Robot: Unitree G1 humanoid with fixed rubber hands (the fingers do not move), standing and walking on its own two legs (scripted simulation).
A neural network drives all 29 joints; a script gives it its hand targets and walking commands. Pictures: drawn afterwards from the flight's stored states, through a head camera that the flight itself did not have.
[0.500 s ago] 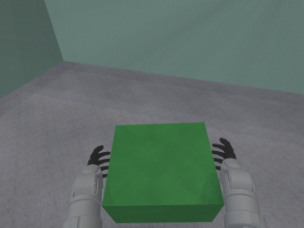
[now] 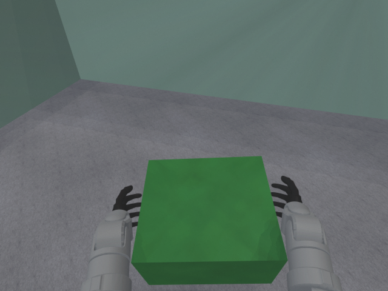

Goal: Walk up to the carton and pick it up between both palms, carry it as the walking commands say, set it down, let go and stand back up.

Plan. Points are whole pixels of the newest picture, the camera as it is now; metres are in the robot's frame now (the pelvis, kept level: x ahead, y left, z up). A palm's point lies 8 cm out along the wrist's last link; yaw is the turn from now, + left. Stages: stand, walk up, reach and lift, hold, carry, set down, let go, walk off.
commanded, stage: hold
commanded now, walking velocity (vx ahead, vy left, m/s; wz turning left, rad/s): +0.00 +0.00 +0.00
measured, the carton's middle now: (206, 218) +0.32 -0.01 -0.04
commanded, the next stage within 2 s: carry in 0.42 s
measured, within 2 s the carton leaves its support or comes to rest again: neither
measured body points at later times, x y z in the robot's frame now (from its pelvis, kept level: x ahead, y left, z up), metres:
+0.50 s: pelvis -0.01 +0.00 -0.01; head -0.05 +0.00 +0.44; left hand +0.29 +0.18 +0.02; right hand +0.30 -0.19 +0.04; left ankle +0.00 +0.12 -0.75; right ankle +0.03 -0.11 -0.75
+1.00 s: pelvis -0.05 -0.04 -0.02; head -0.05 -0.02 +0.43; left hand +0.19 +0.19 +0.03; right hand +0.25 -0.19 +0.05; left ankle -0.03 +0.09 -0.75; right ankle -0.01 -0.16 -0.71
